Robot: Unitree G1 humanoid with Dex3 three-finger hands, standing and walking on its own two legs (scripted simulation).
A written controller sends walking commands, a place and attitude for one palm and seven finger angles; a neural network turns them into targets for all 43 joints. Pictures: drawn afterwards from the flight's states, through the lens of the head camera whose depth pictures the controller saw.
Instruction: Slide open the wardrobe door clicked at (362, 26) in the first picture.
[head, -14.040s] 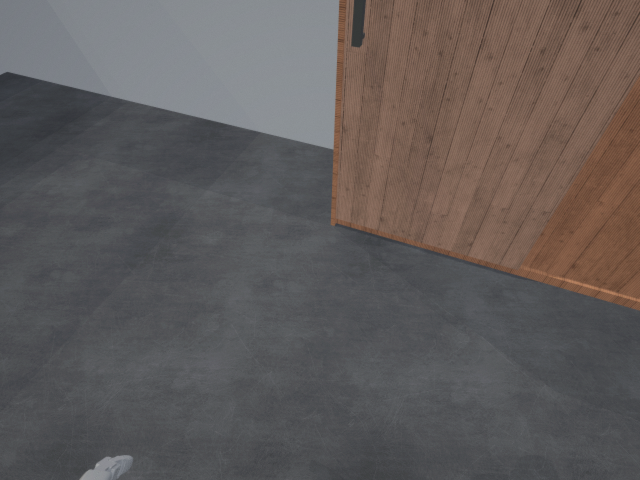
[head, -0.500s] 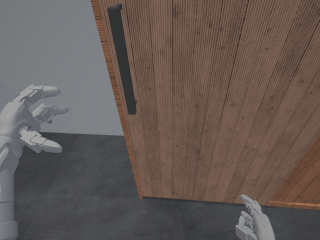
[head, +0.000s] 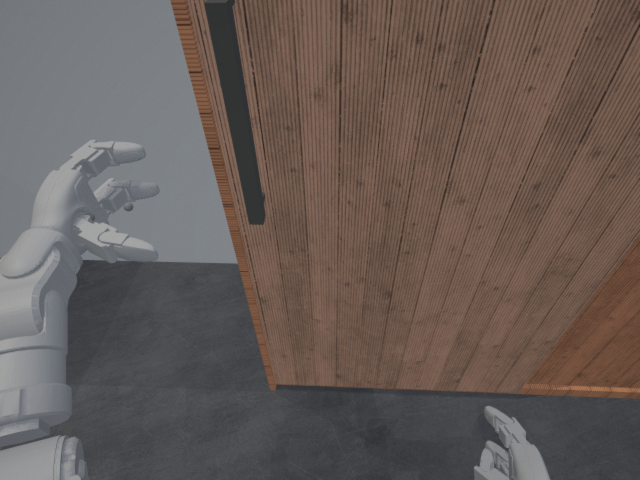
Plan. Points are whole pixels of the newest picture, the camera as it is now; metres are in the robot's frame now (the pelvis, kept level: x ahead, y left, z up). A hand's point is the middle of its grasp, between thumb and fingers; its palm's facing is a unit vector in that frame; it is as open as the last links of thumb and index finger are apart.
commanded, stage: move the hooked fingers beside the handle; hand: left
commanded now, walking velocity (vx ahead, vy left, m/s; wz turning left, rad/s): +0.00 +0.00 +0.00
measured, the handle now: (244, 125) +0.54 +0.16 +0.20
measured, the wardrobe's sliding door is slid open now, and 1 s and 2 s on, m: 0.00 0.00 0.00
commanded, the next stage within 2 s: none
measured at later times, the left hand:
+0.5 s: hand (167, 171) +0.41 +0.23 +0.20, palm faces +0.06 -1.00 -0.01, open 14.0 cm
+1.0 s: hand (198, 147) +0.48 +0.21 +0.20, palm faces +0.05 -1.00 +0.01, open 14.0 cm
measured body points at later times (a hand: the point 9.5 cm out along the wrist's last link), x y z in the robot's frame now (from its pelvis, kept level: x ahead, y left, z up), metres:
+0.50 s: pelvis +0.01 +0.00 +0.00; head +0.01 -0.01 +0.45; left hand +0.40 +0.29 +0.21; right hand +0.15 -0.25 -0.10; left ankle +0.01 +0.10 -0.74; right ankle +0.00 -0.10 -0.74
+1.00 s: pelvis +0.02 +0.00 +0.00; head +0.04 -0.01 +0.45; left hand +0.47 +0.27 +0.20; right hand +0.10 -0.27 -0.12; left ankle +0.01 +0.10 -0.74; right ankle +0.00 -0.10 -0.74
